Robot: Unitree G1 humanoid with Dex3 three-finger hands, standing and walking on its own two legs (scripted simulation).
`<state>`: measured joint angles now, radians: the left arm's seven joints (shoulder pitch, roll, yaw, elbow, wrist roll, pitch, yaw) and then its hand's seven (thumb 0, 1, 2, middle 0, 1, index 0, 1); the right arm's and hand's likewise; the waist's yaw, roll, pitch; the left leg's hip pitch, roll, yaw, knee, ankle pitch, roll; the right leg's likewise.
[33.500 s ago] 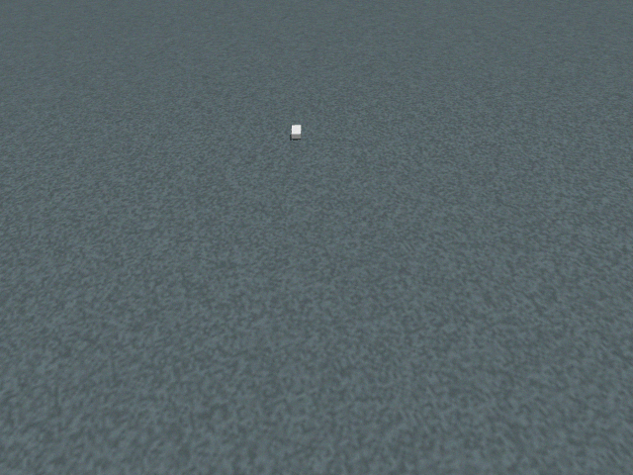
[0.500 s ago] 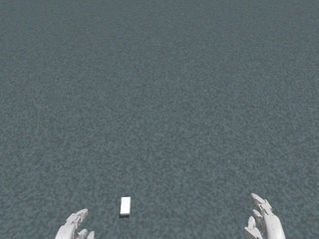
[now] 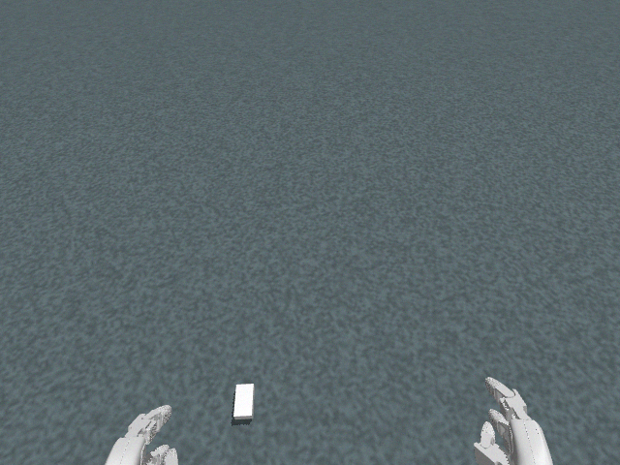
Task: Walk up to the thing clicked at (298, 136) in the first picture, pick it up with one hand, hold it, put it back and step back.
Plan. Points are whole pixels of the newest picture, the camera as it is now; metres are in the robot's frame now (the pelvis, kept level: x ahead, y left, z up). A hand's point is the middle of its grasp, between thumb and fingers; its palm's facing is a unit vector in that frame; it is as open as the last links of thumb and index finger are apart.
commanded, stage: home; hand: left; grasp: from above
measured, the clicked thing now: (244, 401) +0.46 +0.22 -0.70
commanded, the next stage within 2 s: stand in 0.50 s
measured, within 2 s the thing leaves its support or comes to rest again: neither
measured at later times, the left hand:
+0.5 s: hand out of the picture +0.17 +0.18 -0.05, palm faces +0.04 -0.98 -0.20, open 7.4 cm
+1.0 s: hand out of the picture +0.06 +0.25 -0.11, palm faces +0.06 -0.94 -0.33, open 7.4 cm
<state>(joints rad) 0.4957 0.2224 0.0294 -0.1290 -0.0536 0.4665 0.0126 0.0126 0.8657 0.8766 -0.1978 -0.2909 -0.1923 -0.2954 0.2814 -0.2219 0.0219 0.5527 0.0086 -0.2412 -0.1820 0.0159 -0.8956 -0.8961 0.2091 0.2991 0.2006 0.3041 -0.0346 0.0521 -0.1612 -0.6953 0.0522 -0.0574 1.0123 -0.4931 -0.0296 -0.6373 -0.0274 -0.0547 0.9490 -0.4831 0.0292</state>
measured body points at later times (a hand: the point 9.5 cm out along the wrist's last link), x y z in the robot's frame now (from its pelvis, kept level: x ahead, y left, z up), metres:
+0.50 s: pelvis +0.00 +0.00 +0.00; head +0.03 +0.00 +0.45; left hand +0.16 +0.23 -0.03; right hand +0.16 -0.25 -0.07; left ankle +0.01 +0.13 -0.68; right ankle -0.01 -0.14 -0.68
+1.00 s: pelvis +0.00 +0.01 +0.04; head +0.01 +0.01 +0.49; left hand +0.06 +0.30 -0.09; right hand +0.09 -0.27 -0.08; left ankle +0.01 +0.13 -0.68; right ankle -0.01 -0.14 -0.68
